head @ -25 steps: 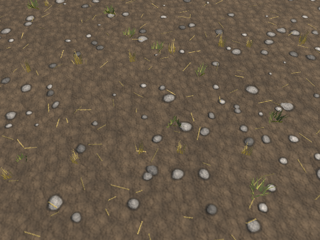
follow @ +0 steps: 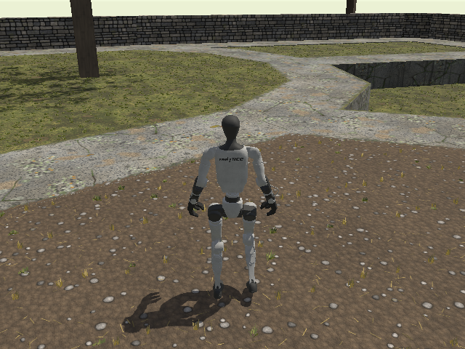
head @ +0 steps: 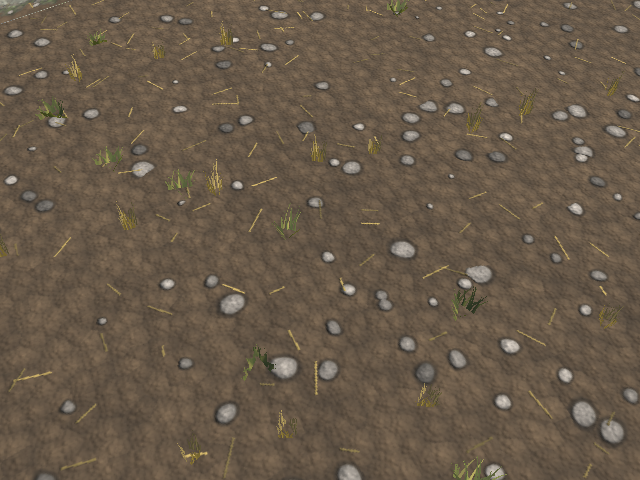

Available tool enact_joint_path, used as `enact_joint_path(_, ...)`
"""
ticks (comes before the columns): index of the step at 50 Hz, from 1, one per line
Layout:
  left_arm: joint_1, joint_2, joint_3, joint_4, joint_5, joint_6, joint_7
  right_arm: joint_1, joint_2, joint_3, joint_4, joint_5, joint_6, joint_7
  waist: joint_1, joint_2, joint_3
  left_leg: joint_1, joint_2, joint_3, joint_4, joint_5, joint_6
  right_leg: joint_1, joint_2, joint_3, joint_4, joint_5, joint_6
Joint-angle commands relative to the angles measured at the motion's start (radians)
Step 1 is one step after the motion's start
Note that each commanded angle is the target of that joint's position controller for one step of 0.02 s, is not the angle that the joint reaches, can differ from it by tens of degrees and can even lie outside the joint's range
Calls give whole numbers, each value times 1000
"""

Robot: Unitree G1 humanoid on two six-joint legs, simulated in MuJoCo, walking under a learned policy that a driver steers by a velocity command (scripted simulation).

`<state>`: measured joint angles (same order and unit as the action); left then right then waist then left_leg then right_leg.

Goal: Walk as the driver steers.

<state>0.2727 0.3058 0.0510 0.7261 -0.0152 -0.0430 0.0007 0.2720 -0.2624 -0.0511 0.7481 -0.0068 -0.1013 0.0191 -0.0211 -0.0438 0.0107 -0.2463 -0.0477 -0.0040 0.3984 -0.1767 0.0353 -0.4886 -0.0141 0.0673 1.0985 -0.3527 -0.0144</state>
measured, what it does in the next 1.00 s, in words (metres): walks ahead, turning left: right foot, then left foot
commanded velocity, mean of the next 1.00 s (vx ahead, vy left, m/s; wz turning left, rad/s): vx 0.50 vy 0.00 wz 0.28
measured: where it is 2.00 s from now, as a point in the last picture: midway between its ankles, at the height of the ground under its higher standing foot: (250, 257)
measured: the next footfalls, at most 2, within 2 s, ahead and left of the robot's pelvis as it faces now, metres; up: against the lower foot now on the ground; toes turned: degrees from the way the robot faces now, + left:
right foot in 0.30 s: +0.31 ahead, -0.16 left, +0.00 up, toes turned -1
left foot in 0.82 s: +0.57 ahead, +0.12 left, +0.00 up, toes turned +18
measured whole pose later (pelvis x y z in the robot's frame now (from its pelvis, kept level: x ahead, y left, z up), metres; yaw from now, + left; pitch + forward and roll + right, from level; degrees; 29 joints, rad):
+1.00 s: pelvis +0.52 +0.03 +0.00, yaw +22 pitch +1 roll +0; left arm 0.18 0.30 0.06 0.75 0.00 -0.11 0.00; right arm 0.25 -0.29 -0.07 0.70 0.01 -0.04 0.03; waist -0.01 -0.02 0.06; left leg -0.29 -0.10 -0.02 0.44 -0.16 0.10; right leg -0.50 -0.08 0.05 1.13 -0.34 0.01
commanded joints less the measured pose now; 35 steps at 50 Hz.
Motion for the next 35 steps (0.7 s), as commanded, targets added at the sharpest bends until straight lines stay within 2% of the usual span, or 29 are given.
enact_joint_path(1, -35, 37, 6, -87, 8, -16, -7, 4, -138, -32, -36, 12, -13, -2, 5, 148, -4, 128, 268, -270, -219, 154, 197, -169, -74, 4, -127, 47, 17)
enact_joint_path(3, -98, 17, -6, -102, 13, -22, -12, 9, -169, -39, -23, 16, -8, -6, -10, 130, 3, 110, 260, -214, -240, 184, 196, -148, -81, -13, -259, 150, 22)
enact_joint_path(5, -157, 12, -12, -111, 10, -29, -19, 23, -186, -42, -8, 21, 0, -8, -30, 125, 9, 93, 239, -155, -246, 196, 177, -95, -67, -33, -387, 268, 23)
enact_joint_path(7, -213, 22, -11, -122, 4, -33, -25, 59, -196, -42, 14, 27, 6, -8, -51, 125, 14, 97, 238, -130, -240, 200, 164, -50, -46, -48, -466, 345, 24)
enact_joint_path(10, -277, 39, -6, -149, -2, -38, -33, 103, -206, -43, 46, 35, 18, -9, -58, 128, 32, 159, 275, -138, -212, 201, 146, -38, -34, -46, -535, 335, 0)
enact_joint_path(12, -271, 58, 3, -154, -1, -42, -37, 111, -216, -46, 61, 38, 29, -13, -34, 131, 31, 191, 293, -152, -167, 254, 127, 16, -23, -50, -579, 286, -25)
enact_joint_path(13, -214, 75, 14, -141, 2, -45, -35, 99, -221, -45, 63, 39, 35, -15, 11, 126, 6, 184, 278, -140, -100, 353, 110, 114, -4, -66, -618, 282, -41)
enact_joint_path(14, -96, 113, 36, -105, 8, -45, -27, 100, -205, -37, 63, 37, 37, -17, 69, 108, -67, 146, 232, -108, 37, 452, 86, 296, 10, -78, -639, 280, -64)
enact_joint_path(15, 77, 177, 59, -76, 21, -44, -15, 85, -157, -16, 40, 19, 33, -17, 148, 49, -198, -6, 176, -67, 291, 312, 47, 566, -124, 50, -609, 287, -118)
enact_joint_path(16, 162, 274, 80, -62, 30, -31, -8, 195, -46, 19, 15, 12, 17, -17, 120, -209, -341, -370, 27, 7, 664, -221, -26, 893, -386, 455, -668, 158, -256)
enact_joint_path(17, 187, 192, 61, -53, 21, -26, -10, 173, -122, 1, 31, 33, 6, -16, 151, -181, -356, -483, 36, -113, 820, -404, -27, 857, -403, 622, -768, -20, -282)
enact_joint_path(18, 125, 147, 44, -51, 14, -29, -10, 98, -185, -20, 11, 54, 3, -13, 140, -118, -199, -549, 83, -121, 863, -331, -18, 737, -371, 485, -794, -49, -239)
enact_joint_path(19, 58, 114, 34, -54, 15, -32, -12, 50, -179, -21, 1, 50, 6, -15, 111, -84, -124, -532, 124, -96, 836, -247, -18, 619, -326, 366, -820, -4, -210)
enact_joint_path(20, 1, 80, 24, -53, 19, -36, -16, 27, -166, -23, 0, 38, 14, -17, 83, -68, -61, -505, 148, -91, 792, -187, -23, 514, -288, 279, -858, 65, -197)
enact_joint_path(21, -35, 58, 19, -50, 26, -46, -18, 41, -151, -27, 6, 33, 27, -19, 50, -83, -33, -448, 172, -100, 760, -140, -28, 432, -260, 204, -893, 135, -182)
enact_joint_path(23, -64, 53, 24, -34, 28, -64, -20, 64, -104, -21, 16, 35, 52, -20, 18, -66, -13, -390, 179, -99, 738, -88, -39, 352, -248, 106, -945, 247, -184)
enact_joint_path(26, -56, 78, 37, 0, 34, -76, -13, 15, -87, -22, -7, 30, 66, -20, 12, -21, 16, -442, 179, -119, 652, 28, -53, 353, -248, -8, -973, 380, -188)
enact_joint_path(29, -49, 97, 43, 22, 31, -72, -3, -58, -72, -15, -30, 28, 59, -4, 31, -9, 35, -429, 168, -88, 471, 190, -47, 371, -220, -121, -983, 427, -165)
enact_joint_path(31, -22, 116, 48, 38, 25, -66, 4, -136, -58, -8, -57, 27, 56, 10, 62, 6, 58, -411, 160, -42, 370, 249, -38, 387, -223, -169, -991, 429, -155)
enact_joint_path(35, 49, 145, 59, 79, 7, -40, 8, -253, -57, -2, -120, 29, 58, 34, 100, 19, 95, -456, 147, 4, 253, 203, -1, 529, -264, -215, -951, 480, -139)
